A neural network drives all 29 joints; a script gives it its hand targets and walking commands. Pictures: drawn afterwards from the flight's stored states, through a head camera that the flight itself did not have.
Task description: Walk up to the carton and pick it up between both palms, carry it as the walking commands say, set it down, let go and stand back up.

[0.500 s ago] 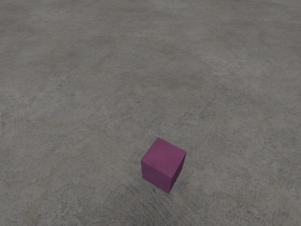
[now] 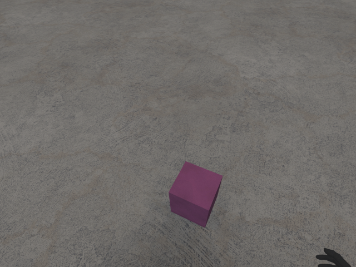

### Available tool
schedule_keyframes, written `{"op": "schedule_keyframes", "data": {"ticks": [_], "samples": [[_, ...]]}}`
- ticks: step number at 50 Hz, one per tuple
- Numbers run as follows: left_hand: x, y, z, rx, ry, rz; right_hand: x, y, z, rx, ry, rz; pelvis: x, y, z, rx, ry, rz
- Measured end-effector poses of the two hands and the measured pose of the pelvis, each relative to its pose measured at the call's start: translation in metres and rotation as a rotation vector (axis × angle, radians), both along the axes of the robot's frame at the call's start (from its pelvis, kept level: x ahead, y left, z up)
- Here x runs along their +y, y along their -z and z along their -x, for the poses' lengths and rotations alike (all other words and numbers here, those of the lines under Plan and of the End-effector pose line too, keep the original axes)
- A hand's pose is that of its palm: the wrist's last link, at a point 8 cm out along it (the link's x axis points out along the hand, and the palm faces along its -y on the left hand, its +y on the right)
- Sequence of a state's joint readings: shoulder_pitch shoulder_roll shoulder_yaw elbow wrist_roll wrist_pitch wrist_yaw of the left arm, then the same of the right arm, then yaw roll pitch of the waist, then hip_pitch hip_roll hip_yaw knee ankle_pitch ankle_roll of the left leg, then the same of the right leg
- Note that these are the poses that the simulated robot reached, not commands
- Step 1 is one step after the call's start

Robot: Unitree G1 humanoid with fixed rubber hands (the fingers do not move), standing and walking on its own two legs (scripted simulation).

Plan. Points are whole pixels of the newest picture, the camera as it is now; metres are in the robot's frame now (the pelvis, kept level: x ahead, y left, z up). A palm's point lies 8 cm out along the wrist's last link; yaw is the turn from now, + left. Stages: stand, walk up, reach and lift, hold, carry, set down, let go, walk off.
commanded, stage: walk up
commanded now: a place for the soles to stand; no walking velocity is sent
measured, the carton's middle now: (195, 194) +0.59 -0.05 -0.63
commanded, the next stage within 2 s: none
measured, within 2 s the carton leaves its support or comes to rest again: neither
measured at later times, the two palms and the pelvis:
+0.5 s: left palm (22, 217) +0.25 +0.42 -0.07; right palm out of the picture +0.13 -0.24 -0.13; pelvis +0.12 +0.09 -0.01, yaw -10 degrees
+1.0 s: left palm (42, 184) +0.37 +0.45 -0.12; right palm out of the picture +0.15 -0.16 -0.12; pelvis +0.19 +0.17 -0.02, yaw -22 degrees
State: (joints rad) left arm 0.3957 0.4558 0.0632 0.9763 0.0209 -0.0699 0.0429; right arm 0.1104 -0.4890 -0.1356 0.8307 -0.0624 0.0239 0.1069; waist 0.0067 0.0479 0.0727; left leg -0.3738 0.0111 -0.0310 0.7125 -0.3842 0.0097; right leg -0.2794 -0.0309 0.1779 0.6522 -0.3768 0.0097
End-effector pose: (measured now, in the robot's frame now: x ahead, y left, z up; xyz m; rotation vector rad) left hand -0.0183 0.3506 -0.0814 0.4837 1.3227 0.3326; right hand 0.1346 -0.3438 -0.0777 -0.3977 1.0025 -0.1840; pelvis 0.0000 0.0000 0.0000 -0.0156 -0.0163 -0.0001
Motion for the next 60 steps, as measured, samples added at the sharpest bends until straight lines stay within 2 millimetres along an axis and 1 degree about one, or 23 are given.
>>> {"op": "schedule_keyframes", "data": {"ticks": [1,3,6,10,13,15,18,22,25,27,30,32,34,36,38,43,46,49,52,55,60], "samples": [[0.01,0.001,-0.006,0.006,0.003,-0.013,0.005,0.001,0.0,-0.008,0.001,0.008,0.007,0.003,-0.003,0.0,0.01,-0.004],[0.025,0.0,-0.025,0.009,0.027,-0.032,0.016,0.003,0.005,-0.01,0.026,0.002,0.017,0.003,-0.011,-0.004,0.037,-0.006],[0.036,-0.005,-0.066,-0.021,0.083,-0.027,0.035,0.008,0.019,0.029,0.068,-0.026,0.026,-0.002,-0.025,-0.014,0.071,-0.011],[0.035,-0.012,-0.129,-0.077,0.167,-0.006,0.056,0.018,0.04,0.088,0.122,-0.076,0.036,-0.006,-0.049,-0.02,0.11,-0.011],[0.029,-0.014,-0.179,-0.151,0.235,-0.003,0.066,0.032,0.051,0.132,0.168,-0.105,0.04,-0.001,-0.068,-0.027,0.128,-0.006],[0.029,-0.013,-0.206,-0.218,0.265,-0.016,0.073,0.043,0.052,0.163,0.18,-0.11,0.043,0.006,-0.077,-0.031,0.135,0.001],[0.034,-0.017,-0.233,-0.276,0.274,-0.024,0.081,0.049,0.042,0.181,0.187,-0.109,0.055,0.008,-0.09,-0.039,0.138,0.028],[0.048,-0.018,-0.257,-0.282,0.319,-0.029,0.091,0.049,0.019,0.145,0.206,-0.107,0.075,0.011,-0.108,-0.041,0.158,0.033],[0.067,-0.014,-0.272,-0.263,0.355,-0.03,0.102,0.048,0.005,0.126,0.237,-0.094,0.094,0.015,-0.121,-0.041,0.183,0.018],[0.083,-0.007,-0.283,-0.243,0.368,-0.025,0.112,0.048,-0.003,0.109,0.266,-0.077,0.11,0.019,-0.131,-0.042,0.206,0.003],[0.108,0.011,-0.304,-0.209,0.375,-0.024,0.128,0.052,-0.007,0.086,0.303,-0.037,0.135,0.032,-0.145,-0.043,0.238,-0.011],[0.117,0.019,-0.319,-0.192,0.38,-0.021,0.142,0.053,-0.007,0.083,0.331,-0.034,0.145,0.034,-0.15,-0.041,0.254,-0.005],[0.121,0.024,-0.333,-0.183,0.392,-0.003,0.154,0.052,-0.006,0.088,0.352,-0.034,0.15,0.034,-0.155,-0.042,0.266,-0.001],[0.121,0.027,-0.345,-0.174,0.409,0.018,0.165,0.051,-0.005,0.097,0.363,-0.035,0.154,0.032,-0.159,-0.041,0.282,-0.003],[0.119,0.03,-0.353,-0.158,0.424,0.037,0.171,0.051,-0.004,0.105,0.373,-0.037,0.155,0.031,-0.163,-0.038,0.3,-0.003],[0.11,0.035,-0.364,-0.134,0.429,0.078,0.176,0.052,-0.006,0.123,0.413,-0.036,0.16,0.028,-0.175,-0.034,0.332,0.007],[0.105,0.037,-0.372,-0.108,0.441,0.105,0.181,0.047,-0.011,0.116,0.439,-0.031,0.166,0.022,-0.182,-0.035,0.355,-0.013],[0.098,0.038,-0.384,-0.096,0.446,0.13,0.186,0.041,-0.014,0.103,0.438,-0.023,0.17,0.017,-0.187,-0.033,0.377,-0.012],[0.089,0.037,-0.399,-0.114,0.457,0.148,0.186,0.036,-0.012,0.103,0.442,-0.011,0.17,0.014,-0.188,-0.035,0.393,0.006],[0.08,0.036,-0.411,-0.141,0.476,0.155,0.181,0.035,-0.008,0.112,0.457,-0.006,0.165,0.015,-0.187,-0.038,0.41,0.008],[0.068,0.032,-0.417,-0.133,0.512,0.156,0.175,0.033,-0.004,0.105,0.507,-0.022,0.161,0.01,-0.185,-0.042,0.415,-0.01]]}}
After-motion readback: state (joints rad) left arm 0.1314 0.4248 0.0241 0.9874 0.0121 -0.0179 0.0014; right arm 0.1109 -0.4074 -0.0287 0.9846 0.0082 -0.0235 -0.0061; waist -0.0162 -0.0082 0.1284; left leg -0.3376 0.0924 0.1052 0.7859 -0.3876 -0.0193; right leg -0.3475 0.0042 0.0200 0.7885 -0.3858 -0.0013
